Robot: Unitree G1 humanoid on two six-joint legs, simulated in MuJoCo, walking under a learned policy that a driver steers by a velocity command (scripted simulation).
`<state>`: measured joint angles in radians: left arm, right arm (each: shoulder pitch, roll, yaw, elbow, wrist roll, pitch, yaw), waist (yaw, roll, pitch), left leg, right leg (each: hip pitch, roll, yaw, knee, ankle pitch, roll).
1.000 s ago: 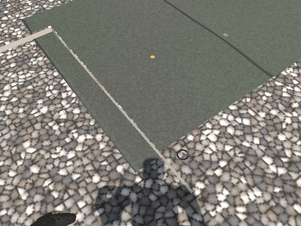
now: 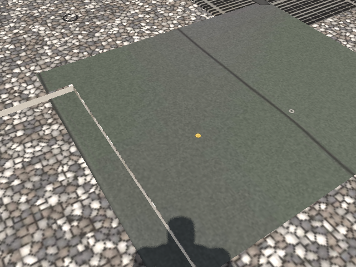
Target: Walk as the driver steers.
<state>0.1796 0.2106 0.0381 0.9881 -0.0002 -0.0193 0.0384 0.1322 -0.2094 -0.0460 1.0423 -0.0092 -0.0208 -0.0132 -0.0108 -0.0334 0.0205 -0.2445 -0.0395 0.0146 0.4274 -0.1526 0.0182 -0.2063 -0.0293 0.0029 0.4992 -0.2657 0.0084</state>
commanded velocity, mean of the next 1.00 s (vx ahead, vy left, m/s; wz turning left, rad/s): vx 0.18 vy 0.00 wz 0.18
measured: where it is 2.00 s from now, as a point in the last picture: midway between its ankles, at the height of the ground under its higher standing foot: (119, 226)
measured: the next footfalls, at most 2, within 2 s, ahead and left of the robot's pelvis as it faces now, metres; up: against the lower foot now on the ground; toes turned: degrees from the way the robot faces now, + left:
left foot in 0.78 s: +0.10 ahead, +0.15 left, -0.02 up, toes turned +5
right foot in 1.26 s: +0.52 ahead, +0.03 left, -0.05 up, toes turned +20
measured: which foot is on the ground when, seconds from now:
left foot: down 0.00-0.50, up 0.52-0.76, down 0.78-1.00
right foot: down 0.00-0.82, up 0.84-1.00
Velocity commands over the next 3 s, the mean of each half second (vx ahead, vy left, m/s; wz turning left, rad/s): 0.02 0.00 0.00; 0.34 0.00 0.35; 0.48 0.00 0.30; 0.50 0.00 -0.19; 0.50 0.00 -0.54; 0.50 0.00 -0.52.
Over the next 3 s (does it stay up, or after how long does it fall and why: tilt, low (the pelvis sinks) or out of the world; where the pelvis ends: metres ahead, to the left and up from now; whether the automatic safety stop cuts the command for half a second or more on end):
stays up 1.28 0.28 0.01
